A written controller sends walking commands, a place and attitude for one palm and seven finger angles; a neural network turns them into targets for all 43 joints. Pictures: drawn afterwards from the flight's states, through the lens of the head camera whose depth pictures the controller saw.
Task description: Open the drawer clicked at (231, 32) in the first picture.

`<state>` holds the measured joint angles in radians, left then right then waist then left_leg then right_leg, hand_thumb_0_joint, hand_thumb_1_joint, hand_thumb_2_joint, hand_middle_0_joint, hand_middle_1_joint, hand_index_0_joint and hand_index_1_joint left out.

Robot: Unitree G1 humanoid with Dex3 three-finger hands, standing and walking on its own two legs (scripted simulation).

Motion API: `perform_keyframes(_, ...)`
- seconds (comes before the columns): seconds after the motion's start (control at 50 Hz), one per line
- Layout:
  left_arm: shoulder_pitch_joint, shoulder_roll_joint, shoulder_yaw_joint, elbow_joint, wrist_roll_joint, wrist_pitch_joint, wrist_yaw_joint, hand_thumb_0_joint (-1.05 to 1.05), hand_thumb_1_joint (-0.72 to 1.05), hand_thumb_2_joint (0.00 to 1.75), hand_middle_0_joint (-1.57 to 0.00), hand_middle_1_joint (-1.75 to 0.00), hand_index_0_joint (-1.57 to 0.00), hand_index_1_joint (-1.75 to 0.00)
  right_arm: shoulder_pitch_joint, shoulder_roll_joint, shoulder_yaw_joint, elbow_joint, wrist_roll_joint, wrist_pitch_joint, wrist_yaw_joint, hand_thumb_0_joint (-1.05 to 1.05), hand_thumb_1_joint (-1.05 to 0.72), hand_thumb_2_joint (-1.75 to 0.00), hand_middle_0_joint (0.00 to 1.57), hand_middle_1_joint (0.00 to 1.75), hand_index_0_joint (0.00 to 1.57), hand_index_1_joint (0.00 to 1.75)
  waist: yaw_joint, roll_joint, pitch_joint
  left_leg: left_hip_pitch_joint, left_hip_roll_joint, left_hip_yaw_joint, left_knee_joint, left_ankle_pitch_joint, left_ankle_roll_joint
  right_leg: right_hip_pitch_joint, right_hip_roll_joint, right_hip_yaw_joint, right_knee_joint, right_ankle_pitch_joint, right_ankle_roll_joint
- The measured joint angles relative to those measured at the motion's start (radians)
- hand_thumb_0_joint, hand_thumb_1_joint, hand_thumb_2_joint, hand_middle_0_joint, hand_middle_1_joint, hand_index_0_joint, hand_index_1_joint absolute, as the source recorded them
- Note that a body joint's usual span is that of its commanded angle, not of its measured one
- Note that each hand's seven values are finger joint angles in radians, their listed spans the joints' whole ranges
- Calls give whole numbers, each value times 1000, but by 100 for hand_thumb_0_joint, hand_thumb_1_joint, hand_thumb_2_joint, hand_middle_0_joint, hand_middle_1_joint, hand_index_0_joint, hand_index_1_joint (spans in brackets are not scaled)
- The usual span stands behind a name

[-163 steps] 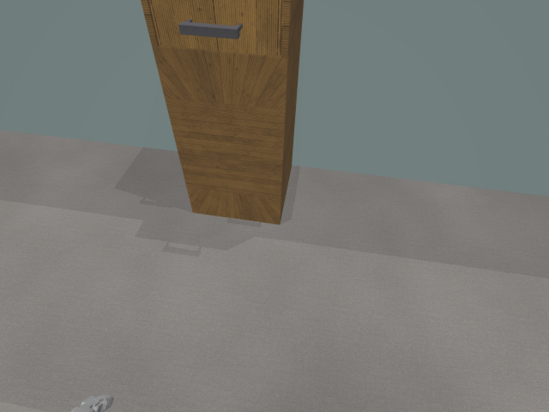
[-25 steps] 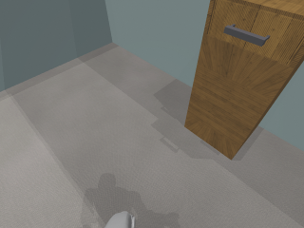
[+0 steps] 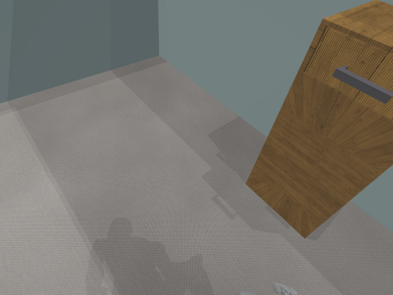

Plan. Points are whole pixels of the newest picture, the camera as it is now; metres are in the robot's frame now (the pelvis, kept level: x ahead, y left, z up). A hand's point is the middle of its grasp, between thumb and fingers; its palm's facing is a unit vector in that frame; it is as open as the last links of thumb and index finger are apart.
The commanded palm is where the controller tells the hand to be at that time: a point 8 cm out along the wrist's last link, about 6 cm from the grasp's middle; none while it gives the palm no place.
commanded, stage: turn to face it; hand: left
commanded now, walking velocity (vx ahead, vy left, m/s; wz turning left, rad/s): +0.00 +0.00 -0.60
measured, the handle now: (364, 81) +0.73 -0.43 +0.11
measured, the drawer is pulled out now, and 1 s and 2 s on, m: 0.00 0.00 0.00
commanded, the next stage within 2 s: take the last steps up to it in 1.14 s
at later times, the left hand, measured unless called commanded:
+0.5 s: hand out of the picture +0.15 +0.10 -0.15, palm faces -0.28 -0.91 -0.30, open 7.4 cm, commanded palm none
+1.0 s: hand (148, 291) +0.16 +0.12 -0.18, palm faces -0.46 -0.86 -0.21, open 7.4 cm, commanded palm none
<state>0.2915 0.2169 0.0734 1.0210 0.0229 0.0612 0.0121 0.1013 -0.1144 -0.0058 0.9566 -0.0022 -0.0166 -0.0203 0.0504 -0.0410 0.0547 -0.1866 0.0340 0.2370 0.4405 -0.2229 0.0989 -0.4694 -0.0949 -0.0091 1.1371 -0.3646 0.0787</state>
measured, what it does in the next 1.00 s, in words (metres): steps on the spot, turning right: right foot, then left foot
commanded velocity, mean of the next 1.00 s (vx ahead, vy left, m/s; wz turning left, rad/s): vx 0.00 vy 0.00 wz -0.53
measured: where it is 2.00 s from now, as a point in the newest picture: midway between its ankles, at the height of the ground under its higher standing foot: outside the picture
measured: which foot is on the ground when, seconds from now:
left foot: down 0.00-0.38, up 0.40-0.94, down 0.96-1.00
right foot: up 0.00-0.36, down 0.38-0.96, up 0.98-1.00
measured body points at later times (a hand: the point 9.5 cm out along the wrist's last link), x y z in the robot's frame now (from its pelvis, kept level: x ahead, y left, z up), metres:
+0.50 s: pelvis -0.01 -0.07 -0.01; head +0.01 -0.11 +0.44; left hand +0.16 +0.14 -0.13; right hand -0.08 -0.32 -0.18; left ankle +0.01 +0.07 -0.67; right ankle -0.03 -0.14 -0.74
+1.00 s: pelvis +0.01 -0.03 -0.01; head +0.04 -0.02 +0.44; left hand +0.19 +0.16 -0.17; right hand -0.02 -0.31 -0.13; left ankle +0.07 +0.06 -0.74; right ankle -0.03 -0.14 -0.73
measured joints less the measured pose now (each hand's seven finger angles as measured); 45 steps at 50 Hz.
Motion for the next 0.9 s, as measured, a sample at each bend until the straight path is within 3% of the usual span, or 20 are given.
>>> perform_keyframes(0.1,-23,0,24,-25,7,22,-13,1,91,89,-19,-30,-20,-29,33,-25,-24,2,-13,10,-2,-2,-92,-90,20,30,21,30,-18,0,-11,9,17,57,2,-13,-6,-13,2,-20,-6,29,8)
perform_keyframes(0.22,-59,-7,27,-55,8,30,-26,1,91,90,-19,-30,-20,-29,84,-69,-50,28,-22,20,-1,-1,-91,-90,20,30,21,30,-43,18,8,3,55,127,32,-34,-25,44,-3,-66,-167,-16,-1)
perform_keyframes(0.32,-92,-15,15,-78,8,21,-30,1,91,90,-19,-30,-20,-29,123,-108,-66,47,-27,30,6,0,-91,-90,20,30,20,30,-73,52,24,-19,110,188,103,-71,-58,117,11,-96,-336,-49,-25)
perform_keyframes(0.36,-103,-15,11,-90,7,9,-31,1,91,90,-19,-30,-20,-29,143,-122,-71,51,-27,34,10,0,-91,-90,20,30,20,30,-80,63,25,-34,138,210,154,-95,-77,162,21,-107,-432,-1,-40)
perform_keyframes(0.38,-107,-13,9,-97,8,-1,-30,1,91,90,-19,-30,-20,-29,156,-127,-72,50,-25,37,13,0,-91,-90,20,30,20,30,-82,69,22,-51,157,215,197,-115,-89,188,30,-111,-493,35,-65)
perform_keyframes(0.4,-116,-16,6,-99,10,-13,-26,1,91,90,-19,-30,-20,-29,161,-136,-73,52,-23,46,15,0,-91,-90,20,30,20,30,-82,86,26,-83,173,181,268,-172,-111,183,47,-112,-490,28,-94)
perform_keyframes(0.46,-124,-23,-5,-110,1,-33,-13,1,91,89,-20,-30,-20,-29,161,-145,-71,53,-18,80,12,1,-91,-90,20,30,20,30,-79,100,27,-205,130,-16,537,-293,-150,177,77,-92,-491,18,-135)
perform_keyframes(0.5,-118,-24,-7,-111,-3,-33,-7,1,91,89,-20,-30,-20,-29,150,-141,-68,48,-18,87,12,1,-91,-90,20,30,20,30,-76,96,20,-260,106,-96,647,-246,-167,192,94,-71,-539,48,-138)
perform_keyframes(0.56,-113,-23,-11,-105,-6,-33,-9,1,90,89,-20,-30,-20,-29,129,-131,-65,29,-21,81,14,1,-91,-90,20,30,20,30,-78,88,9,-302,91,-167,686,-160,-188,210,115,-39,-611,93,-150)
perform_keyframes(0.64,-113,-26,-14,-103,-8,-40,-16,1,90,89,-20,-30,-20,-30,100,-120,-60,9,-23,71,10,1,-91,-90,20,30,20,30,-72,79,1,-313,81,-219,657,-122,-207,217,138,-3,-662,129,-157)
perform_keyframes(0.74,-103,-35,-14,-103,-5,-43,-20,1,90,89,-20,-30,-20,-30,56,-117,-56,-5,-20,70,3,1,-91,-90,20,30,20,30,-49,71,1,-289,61,-240,577,-149,-214,214,161,42,-675,147,-156)
perform_keyframes(0.9,-70,-14,-1,-89,5,-22,-16,1,90,89,-20,-30,-20,-30,-1,-103,-43,-44,-5,56,-2,1,-91,-90,20,30,20,30,-14,33,-1,-183,1,-231,323,-197,-179,186,185,122,-651,155,-126)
